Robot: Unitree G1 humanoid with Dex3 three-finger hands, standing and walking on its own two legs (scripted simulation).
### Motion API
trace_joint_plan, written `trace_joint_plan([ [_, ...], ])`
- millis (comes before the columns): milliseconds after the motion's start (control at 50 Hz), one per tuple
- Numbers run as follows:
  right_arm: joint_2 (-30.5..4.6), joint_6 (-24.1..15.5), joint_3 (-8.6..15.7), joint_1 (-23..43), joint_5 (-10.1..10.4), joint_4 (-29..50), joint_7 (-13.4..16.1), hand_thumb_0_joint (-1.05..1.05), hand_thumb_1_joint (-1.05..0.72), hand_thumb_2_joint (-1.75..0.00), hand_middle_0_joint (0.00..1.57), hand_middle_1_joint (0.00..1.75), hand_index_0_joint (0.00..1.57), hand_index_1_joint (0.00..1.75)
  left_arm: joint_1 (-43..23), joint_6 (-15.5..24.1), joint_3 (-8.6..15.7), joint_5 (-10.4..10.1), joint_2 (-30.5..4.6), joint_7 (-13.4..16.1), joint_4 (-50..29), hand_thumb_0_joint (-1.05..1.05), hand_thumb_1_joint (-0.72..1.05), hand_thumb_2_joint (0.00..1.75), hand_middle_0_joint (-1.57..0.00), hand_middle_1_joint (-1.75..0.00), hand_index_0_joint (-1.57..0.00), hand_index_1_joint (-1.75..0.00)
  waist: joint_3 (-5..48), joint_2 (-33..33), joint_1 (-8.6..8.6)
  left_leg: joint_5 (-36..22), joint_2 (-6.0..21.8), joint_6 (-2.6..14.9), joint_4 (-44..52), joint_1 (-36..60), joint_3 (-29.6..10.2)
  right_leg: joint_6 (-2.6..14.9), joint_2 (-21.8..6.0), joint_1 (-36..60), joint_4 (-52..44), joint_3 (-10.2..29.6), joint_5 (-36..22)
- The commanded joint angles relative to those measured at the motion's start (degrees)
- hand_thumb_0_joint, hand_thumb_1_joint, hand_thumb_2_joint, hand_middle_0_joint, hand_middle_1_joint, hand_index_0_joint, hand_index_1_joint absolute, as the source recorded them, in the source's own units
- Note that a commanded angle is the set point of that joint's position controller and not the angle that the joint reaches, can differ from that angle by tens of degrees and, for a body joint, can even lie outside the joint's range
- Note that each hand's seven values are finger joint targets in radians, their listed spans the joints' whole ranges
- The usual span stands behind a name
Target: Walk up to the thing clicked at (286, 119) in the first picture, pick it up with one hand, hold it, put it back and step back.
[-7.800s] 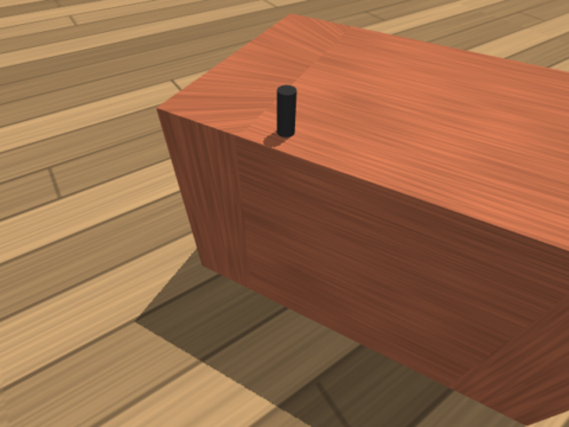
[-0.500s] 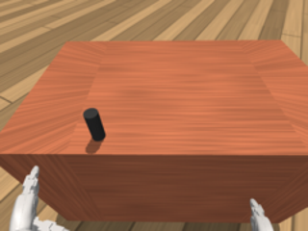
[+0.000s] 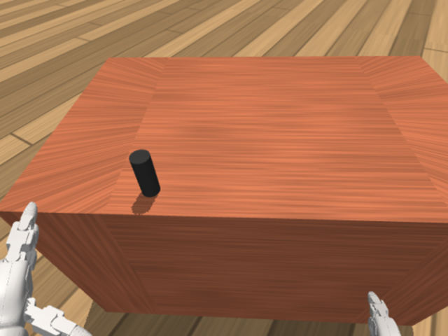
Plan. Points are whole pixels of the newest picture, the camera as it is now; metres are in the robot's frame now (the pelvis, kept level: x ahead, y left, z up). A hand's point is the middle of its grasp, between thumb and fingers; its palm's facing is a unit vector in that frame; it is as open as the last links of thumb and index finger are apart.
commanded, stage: rise first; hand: left
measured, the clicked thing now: (145, 174) +0.44 +0.20 +0.03
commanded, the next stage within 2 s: go down in 0.58 s
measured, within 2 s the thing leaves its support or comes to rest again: neither
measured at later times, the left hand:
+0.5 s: hand (51, 269) +0.18 +0.24 +0.13, palm faces +0.30 -0.86 -0.42, open 17.6 cm
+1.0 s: hand (32, 242) +0.21 +0.27 +0.15, palm faces +0.35 -0.87 -0.35, open 17.7 cm
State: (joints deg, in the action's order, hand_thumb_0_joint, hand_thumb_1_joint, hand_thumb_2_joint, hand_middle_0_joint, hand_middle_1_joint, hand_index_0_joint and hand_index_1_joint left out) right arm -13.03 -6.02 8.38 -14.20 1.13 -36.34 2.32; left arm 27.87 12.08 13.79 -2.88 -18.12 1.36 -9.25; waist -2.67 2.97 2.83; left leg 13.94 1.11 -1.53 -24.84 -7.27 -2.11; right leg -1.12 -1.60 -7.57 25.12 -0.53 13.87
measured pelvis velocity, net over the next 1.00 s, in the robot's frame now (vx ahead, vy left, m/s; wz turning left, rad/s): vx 0.00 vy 0.00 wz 0.02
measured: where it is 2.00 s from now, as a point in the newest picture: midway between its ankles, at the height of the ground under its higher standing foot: outside the picture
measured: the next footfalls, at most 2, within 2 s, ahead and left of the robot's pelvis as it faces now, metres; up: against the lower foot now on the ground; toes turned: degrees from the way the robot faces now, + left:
none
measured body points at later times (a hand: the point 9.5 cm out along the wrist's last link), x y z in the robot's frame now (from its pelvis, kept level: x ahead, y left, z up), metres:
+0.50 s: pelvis -0.01 +0.00 +0.00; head -0.01 -0.02 +0.45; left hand +0.16 +0.29 +0.15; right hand +0.15 -0.26 -0.09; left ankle +0.00 +0.14 -0.74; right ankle +0.00 -0.13 -0.74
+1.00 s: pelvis +0.00 +0.00 -0.01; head -0.01 -0.01 +0.44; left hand +0.19 +0.32 +0.16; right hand +0.17 -0.25 -0.09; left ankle +0.00 +0.14 -0.74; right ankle +0.00 -0.13 -0.74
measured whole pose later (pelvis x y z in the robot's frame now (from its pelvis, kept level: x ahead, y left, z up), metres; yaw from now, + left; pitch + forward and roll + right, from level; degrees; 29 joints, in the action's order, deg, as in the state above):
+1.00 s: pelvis +0.00 +0.00 -0.01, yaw +1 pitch -3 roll +0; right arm -12.3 -6.1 7.7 -13.7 1.3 -36.4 2.0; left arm 16.9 17.2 23.0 -7.5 -20.3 -5.5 -7.1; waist -0.5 2.1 2.4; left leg 16.4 0.5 -1.4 -30.3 -11.2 -2.8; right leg -1.4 -2.2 -11.1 30.3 -1.2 16.5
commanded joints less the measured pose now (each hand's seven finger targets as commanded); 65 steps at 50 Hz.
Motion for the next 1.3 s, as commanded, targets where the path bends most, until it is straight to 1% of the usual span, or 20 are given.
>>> trace_joint_plan([
  [0,-8.0,-3.8,3.0,5.9,-0.1,8.2,0.4,0.00,0.52,-0.03,0.05,0.05,0.05,0.05,-3.7,5.0,6.9,-0.2,-10.0,0.5,-12.8,0.00,-0.56,0.02,-0.05,-0.05,-0.05,-0.05,3.5,-1.5,-0.15,-6.9,-1.7,2.09,4.3,-0.5,4.1,1.09,1.1,-0.4,-4.7,-3.1,-6.2],
  [200,-6.3,-4.7,2.3,5.3,0.1,7.3,0.2,0.00,0.51,-0.04,0.05,0.05,0.05,0.05,-4.8,6.9,7.4,-0.1,-9.9,0.6,-14.7,0.00,-0.58,0.04,-0.05,-0.05,-0.05,-0.06,2.5,-1.1,0.17,-4.9,-2.1,2.16,4.7,-1.4,4.1,1.00,1.0,-0.8,-5.2,-3.2,-4.2],
  [260,-9.1,-5.1,4.2,6.1,0.2,9.2,0.4,0.00,0.52,-0.04,0.05,0.05,0.05,0.05,-4.8,7.5,8.4,-0.4,-11.0,0.6,-16.0,0.00,-0.57,0.04,-0.05,-0.05,-0.04,-0.05,3.5,-2.1,-0.50,-4.9,-1.9,2.23,4.7,-0.8,3.8,1.06,1.2,-0.7,-5.0,-3.3,-4.2],
  [300,-6.0,-5.1,1.7,4.9,0.3,7.8,0.0,0.00,0.52,-0.04,0.05,0.05,0.05,0.05,-4.3,7.9,8.3,-0.3,-10.4,0.5,-15.9,0.00,-0.57,0.05,-0.05,-0.05,-0.04,-0.06,3.0,-1.4,0.31,-5.7,-2.0,2.18,4.7,-1.1,3.9,1.06,1.1,-0.4,-4.8,-3.4,-4.9],
  [340,-8.8,-5.1,4.7,4.4,0.1,7.7,0.3,0.00,0.53,-0.04,0.05,0.05,0.05,0.05,-3.6,7.9,9.0,-0.3,-10.9,0.6,-15.5,0.00,-0.57,0.06,-0.04,-0.05,-0.04,-0.06,3.8,-1.7,-0.14,-6.9,-1.7,2.07,4.4,-0.8,3.6,1.04,1.2,-0.1,-4.4,-3.4,-6.2],
  [400,-6.6,-5.2,2.6,4.2,0.4,8.3,-0.1,0.00,0.52,-0.05,0.05,0.05,0.05,0.05,-3.5,8.4,8.9,-0.2,-10.7,0.5,-16.8,0.00,-0.59,0.06,-0.05,-0.05,-0.04,-0.06,3.2,-1.4,0.51,-7.1,-1.7,1.92,4.6,-1.1,3.6,1.25,1.5,0.1,-4.4,-3.7,-6.1],
  [540,-9.1,-5.5,5.0,5.3,0.4,9.8,0.1,0.00,0.51,-0.06,0.05,0.05,0.05,0.05,-4.3,8.8,10.6,-0.4,-12.1,0.6,-18.7,0.00,-0.61,0.08,-0.05,-0.06,-0.04,-0.07,4.7,-1.0,0.19,-8.3,-1.6,1.78,4.5,-0.3,3.5,1.32,1.5,0.4,-3.9,-3.6,-7.2],
  [600,-5.7,-5.4,2.4,4.5,0.5,7.0,-0.3,0.00,0.51,-0.06,0.05,0.05,0.05,0.05,-3.7,8.8,10.4,-0.6,-11.3,0.3,-17.8,0.00,-0.61,0.08,-0.05,-0.06,-0.04,-0.07,2.1,-0.8,1.07,-6.0,-2.0,2.05,4.4,-1.8,3.9,1.03,1.1,-0.3,-4.8,-3.4,-4.9],
  [660,-8.6,-5.7,4.4,5.5,0.4,9.9,0.1,0.00,0.50,-0.05,0.05,0.05,0.05,0.05,-4.1,9.0,11.2,-0.6,-12.1,0.3,-17.9,0.00,-0.61,0.04,-0.05,-0.07,-0.06,-0.07,4.7,-1.9,0.19,-7.6,-1.9,2.17,4.1,-0.2,3.9,0.95,1.1,0.2,-4.4,-3.2,-6.8],
  [680,-4.7,-5.2,0.5,5.4,-0.4,8.4,-0.8,0.00,0.53,-0.06,0.05,0.05,0.05,0.05,-7.1,11.0,10.4,-1.9,-7.6,-1.2,-17.6,0.00,-0.61,0.10,-0.04,-0.03,-0.01,-0.06,6.1,-4.4,-0.67,-7.2,-1.9,2.01,1.0,-2.3,3.5,0.42,0.9,-1.1,-2.2,-3.1,-6.5],
  [700,-8.4,-5.5,4.7,5.8,0.5,10.3,0.0,0.00,0.51,-0.05,0.05,0.05,0.05,0.05,-4.4,10.2,12.6,-0.6,-13.9,0.0,-18.2,0.00,-0.61,0.05,-0.05,-0.09,-0.06,-0.08,5.5,-1.8,0.97,-9.1,-2.1,2.07,3.5,0.1,3.8,0.80,0.8,0.6,-3.7,-3.4,-8.2],
  [720,-6.7,-4.9,2.8,3.8,-0.4,8.3,-0.5,0.00,0.50,-0.05,0.05,0.05,0.05,0.05,-6.6,11.6,11.4,-2.0,-8.8,-1.4,-16.4,0.00,-0.61,0.04,-0.06,-0.06,-0.06,-0.07,6.2,-4.2,-1.12,-7.8,-1.9,1.93,0.6,-2.1,3.5,0.48,0.9,-1.5,-1.8,-3.0,-7.2],
  [740,-5.1,-4.7,0.7,5.7,-0.1,9.4,-0.8,0.00,0.50,-0.05,0.05,0.05,0.05,0.05,-6.5,11.5,11.4,-2.3,-8.9,-2.3,-14.7,0.00,-0.61,0.05,-0.06,-0.07,-0.05,-0.08,5.4,-4.0,0.10,-7.0,-2.3,1.83,0.5,-2.9,3.8,0.24,0.6,-2.1,-1.8,-3.0,-6.1],
  [780,-8.7,-4.1,4.4,4.6,-0.5,8.5,-0.4,0.00,0.51,-0.05,0.05,0.05,0.05,0.05,-8.7,11.8,14.4,-2.5,-12.3,-2.7,-14.5,0.00,-0.61,0.05,-0.06,-0.06,-0.06,-0.07,5.9,-1.7,-0.36,-6.2,-2.2,1.60,0.5,-3.2,3.6,0.61,0.7,-2.7,-1.1,-2.8,-5.5],
  [880,-6.2,-2.9,2.0,4.4,0.0,8.3,-0.4,0.00,0.51,-0.05,0.05,0.05,0.05,0.05,-17.6,10.4,17.0,-4.2,-15.5,-4.5,-13.4,0.00,-0.59,0.06,-0.05,-0.05,-0.05,-0.06,6.8,1.1,-0.50,-7.1,-2.4,1.45,-0.2,-3.9,3.4,0.56,0.5,-3.0,-0.1,-2.9,-6.8],
  [920,-5.8,-2.9,1.3,5.0,0.3,8.8,0.0,0.00,0.51,-0.05,0.05,0.05,0.05,0.05,-18.6,8.4,15.5,-5.2,-14.0,-6.5,-8.2,0.00,-0.60,0.07,-0.05,-0.05,-0.04,-0.06,4.8,-0.8,-1.74,-5.4,-2.4,1.65,-0.2,-4.9,3.3,0.42,0.6,-4.5,-0.3,-2.8,-5.4],
  [1020,-4.6,-3.2,-1.0,8.0,0.9,6.0,1.4,0.00,0.51,-0.05,0.05,0.05,0.05,0.05,-31.3,4.8,17.8,-9.0,-19.0,-12.0,-4.1,0.00,-0.61,0.08,-0.04,-0.05,-0.04,-0.06,6.7,1.3,-1.79,-3.3,-2.4,1.92,0.2,-5.2,2.7,0.67,0.5,-4.7,-0.7,-2.7,-3.7],
  [1060,-7.3,-3.4,0.3,8.1,0.8,6.6,2.4,0.00,0.51,-0.06,0.05,0.05,0.05,0.05,-34.8,2.8,18.7,-10.1,-21.1,-14.2,0.1,0.00,-0.61,0.08,-0.04,-0.05,-0.04,-0.06,9.3,-0.2,-2.58,-6.0,-2.2,2.04,-0.2,-3.8,2.3,0.75,0.7,-3.8,-0.4,-2.8,-6.2],
  [1100,-4.7,-3.6,-3.0,7.0,1.2,5.9,2.7,0.00,0.51,-0.06,0.05,0.05,0.05,0.05,-37.4,0.5,19.8,-11.2,-23.1,-16.7,3.7,0.00,-0.56,0.08,-0.04,-0.05,-0.03,-0.06,9.6,1.2,-1.98,-6.8,-2.4,2.16,-0.3,-4.1,2.5,0.77,0.5,-3.6,-0.6,-2.7,-6.9],
  [1280,-9.0,-5.4,-2.1,4.0,1.3,8.3,3.8,0.00,0.52,-0.06,0.05,0.05,0.05,0.05,-47.3,-6.3,22.7,-14.4,-28.4,-24.5,16.6,0.00,-0.51,0.10,-0.03,-0.04,-0.02,-0.05,15.1,1.8,-1.82,-14.0,-1.4,1.35,-0.2,-2.4,1.8,1.61,1.3,-2.9,0.8,-3.2,-11.7],
])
